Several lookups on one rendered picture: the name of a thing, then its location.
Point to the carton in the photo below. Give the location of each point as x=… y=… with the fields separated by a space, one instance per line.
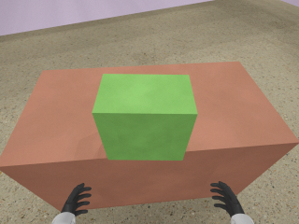
x=145 y=117

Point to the left robot forearm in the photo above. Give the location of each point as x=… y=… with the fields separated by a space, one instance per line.
x=64 y=218

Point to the right robot hand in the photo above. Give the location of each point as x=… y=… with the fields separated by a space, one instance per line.
x=232 y=204

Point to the left robot hand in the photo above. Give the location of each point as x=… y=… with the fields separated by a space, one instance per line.
x=71 y=204

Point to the right robot forearm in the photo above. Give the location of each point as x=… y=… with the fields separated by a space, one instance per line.
x=241 y=219

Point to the pedestal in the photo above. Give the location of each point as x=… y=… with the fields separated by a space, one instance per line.
x=55 y=145

